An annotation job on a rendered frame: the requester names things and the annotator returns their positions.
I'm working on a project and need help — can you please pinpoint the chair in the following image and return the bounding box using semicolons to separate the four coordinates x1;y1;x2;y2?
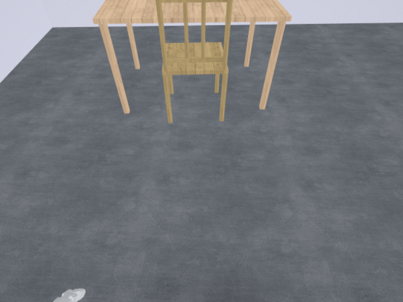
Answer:
156;0;233;123

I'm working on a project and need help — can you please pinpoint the left robot hand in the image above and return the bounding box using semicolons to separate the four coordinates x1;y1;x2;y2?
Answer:
53;288;86;302

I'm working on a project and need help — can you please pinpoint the table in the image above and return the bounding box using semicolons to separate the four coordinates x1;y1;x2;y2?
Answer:
93;0;292;114

